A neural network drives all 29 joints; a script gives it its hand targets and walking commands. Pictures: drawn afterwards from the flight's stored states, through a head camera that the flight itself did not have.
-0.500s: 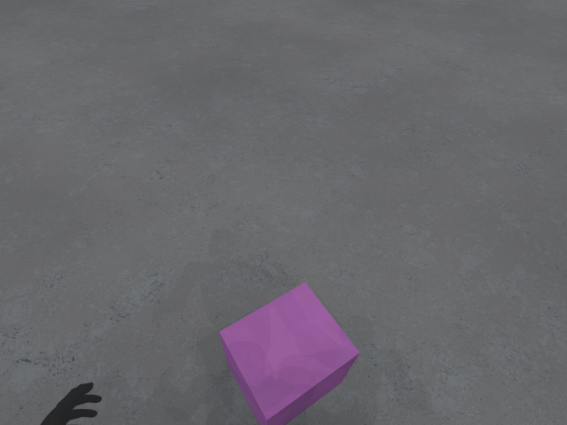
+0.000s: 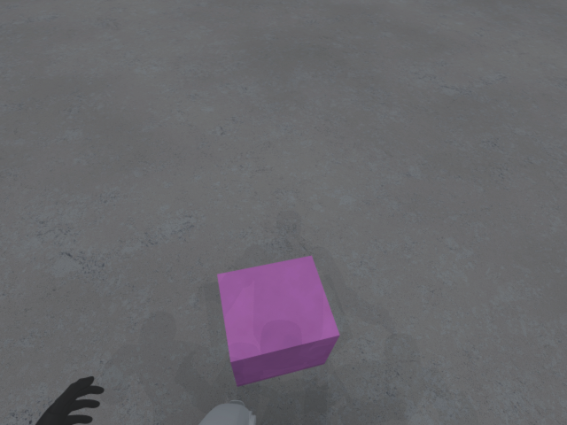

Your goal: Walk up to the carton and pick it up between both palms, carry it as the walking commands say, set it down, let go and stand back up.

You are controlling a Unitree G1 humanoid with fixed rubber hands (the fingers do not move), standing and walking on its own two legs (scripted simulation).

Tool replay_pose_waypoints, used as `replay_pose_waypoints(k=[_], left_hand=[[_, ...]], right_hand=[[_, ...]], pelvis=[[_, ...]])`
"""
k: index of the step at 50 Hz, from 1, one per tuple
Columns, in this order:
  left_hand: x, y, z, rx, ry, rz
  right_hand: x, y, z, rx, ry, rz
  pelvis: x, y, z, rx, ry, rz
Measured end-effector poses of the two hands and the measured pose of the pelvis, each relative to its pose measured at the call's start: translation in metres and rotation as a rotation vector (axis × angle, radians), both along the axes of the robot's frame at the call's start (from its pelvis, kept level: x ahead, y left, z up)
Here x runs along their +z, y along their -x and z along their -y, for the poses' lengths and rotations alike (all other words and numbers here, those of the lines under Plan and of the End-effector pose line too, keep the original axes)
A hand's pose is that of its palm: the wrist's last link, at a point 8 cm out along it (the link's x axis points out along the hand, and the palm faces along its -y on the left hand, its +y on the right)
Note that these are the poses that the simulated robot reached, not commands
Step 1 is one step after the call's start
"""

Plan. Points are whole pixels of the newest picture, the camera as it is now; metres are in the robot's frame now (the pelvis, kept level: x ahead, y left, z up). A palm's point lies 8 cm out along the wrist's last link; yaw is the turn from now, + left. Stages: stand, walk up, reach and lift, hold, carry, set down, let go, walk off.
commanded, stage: walk up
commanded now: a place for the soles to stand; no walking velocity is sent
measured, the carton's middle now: (274, 321) +0.50 +0.04 -0.61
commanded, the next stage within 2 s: none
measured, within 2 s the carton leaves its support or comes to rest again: neither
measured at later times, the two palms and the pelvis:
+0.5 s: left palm out of the picture -0.07 +0.15 -0.10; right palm out of the picture +0.14 -0.50 -0.08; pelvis -0.04 -0.18 -0.02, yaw +14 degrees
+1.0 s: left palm out of the picture -0.07 +0.17 -0.09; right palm out of the picture +0.19 -0.43 -0.10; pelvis -0.03 -0.17 -0.01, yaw +25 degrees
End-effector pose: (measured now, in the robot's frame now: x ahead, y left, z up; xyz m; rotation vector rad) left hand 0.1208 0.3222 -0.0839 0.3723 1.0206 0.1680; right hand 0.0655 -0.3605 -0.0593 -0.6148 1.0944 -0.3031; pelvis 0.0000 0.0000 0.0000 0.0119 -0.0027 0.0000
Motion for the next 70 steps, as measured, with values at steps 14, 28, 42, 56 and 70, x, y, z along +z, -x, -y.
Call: replay_pose_waypoints(k=[14, 28, 42, 56, 70], left_hand=[[-0.022, 0.067, 0.072, 0.143, 0.003, 0.055], [0.008, 0.213, 0.172, 0.377, -0.094, -0.079], [0.026, 0.225, 0.135, 0.439, -0.156, -0.093], [-0.010, 0.201, 0.155, 0.441, -0.041, -0.024], [0.002, 0.190, 0.140, 0.455, -0.037, -0.034]], right_hand=[[0.002, 0.010, 0.093, 0.124, 0.054, -0.011], [-0.023, -0.087, 0.133, 0.294, -0.150, 0.057], [-0.048, -0.113, 0.065, 0.400, -0.255, -0.034], [-0.030, -0.137, 0.053, 0.412, -0.213, 0.034], [-0.020, -0.148, 0.023, 0.413, -0.268, 0.042]], pelvis=[[-0.018, 0.039, 0.104, 0.139, 0.041, 0.037], [-0.002, 0.042, 0.185, 0.258, 0.001, 0.032], [-0.001, 0.039, 0.166, 0.383, -0.001, 0.013], [-0.004, 0.029, 0.159, 0.428, 0.016, 0.040], [0.012, 0.028, 0.155, 0.416, 0.022, 0.035]])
